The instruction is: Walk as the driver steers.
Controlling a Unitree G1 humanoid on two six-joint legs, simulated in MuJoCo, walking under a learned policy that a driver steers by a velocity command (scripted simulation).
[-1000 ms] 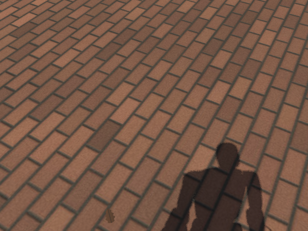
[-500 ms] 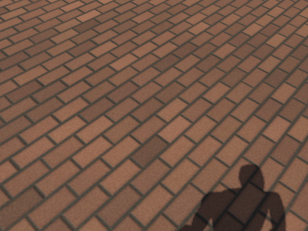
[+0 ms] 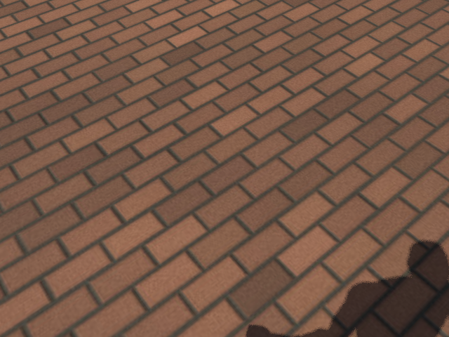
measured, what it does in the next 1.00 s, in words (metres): walks ahead, turning right: left foot, then right foot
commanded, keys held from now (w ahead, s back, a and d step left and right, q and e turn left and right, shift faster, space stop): w+e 0.76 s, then w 0.02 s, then w+q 0.22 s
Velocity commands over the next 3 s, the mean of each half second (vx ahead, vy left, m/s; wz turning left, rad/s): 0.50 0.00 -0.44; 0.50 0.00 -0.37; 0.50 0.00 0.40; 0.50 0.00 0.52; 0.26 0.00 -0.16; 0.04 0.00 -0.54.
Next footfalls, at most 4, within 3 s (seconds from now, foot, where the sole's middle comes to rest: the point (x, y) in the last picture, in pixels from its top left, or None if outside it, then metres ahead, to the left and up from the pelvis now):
0.34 left None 0.35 0.13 -0.77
0.86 right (314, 319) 0.53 -0.23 -0.77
1.42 left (275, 213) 0.90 -0.14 -0.77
1.90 right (329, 159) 1.15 -0.36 -0.77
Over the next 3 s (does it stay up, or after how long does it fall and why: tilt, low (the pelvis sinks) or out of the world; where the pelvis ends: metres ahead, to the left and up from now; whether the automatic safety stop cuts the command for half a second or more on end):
stays up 1.21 -0.28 0.01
